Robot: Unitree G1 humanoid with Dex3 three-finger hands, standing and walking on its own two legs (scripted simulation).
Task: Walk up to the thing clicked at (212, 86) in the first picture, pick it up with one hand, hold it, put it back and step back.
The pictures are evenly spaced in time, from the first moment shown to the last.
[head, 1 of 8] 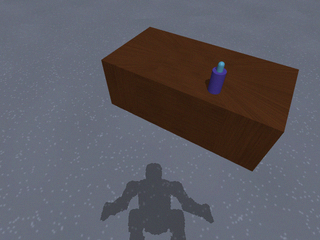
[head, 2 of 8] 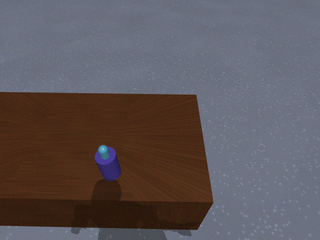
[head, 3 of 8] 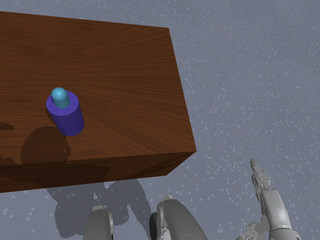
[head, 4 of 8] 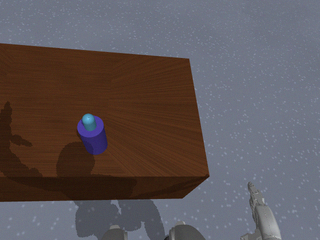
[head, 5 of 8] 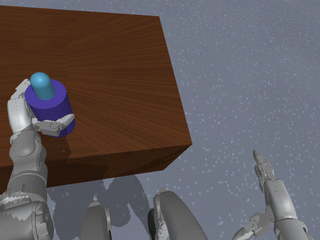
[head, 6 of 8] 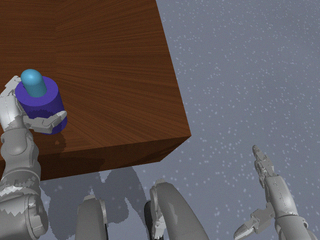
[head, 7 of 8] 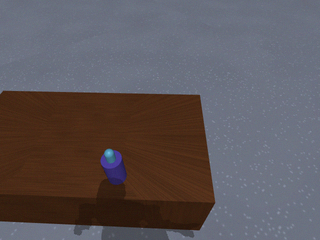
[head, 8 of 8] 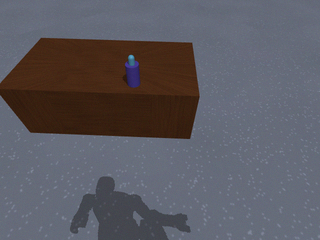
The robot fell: no
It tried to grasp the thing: yes
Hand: left
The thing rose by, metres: 0.25
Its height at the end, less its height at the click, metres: +0.00
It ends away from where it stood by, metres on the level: 0.03
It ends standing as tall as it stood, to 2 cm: yes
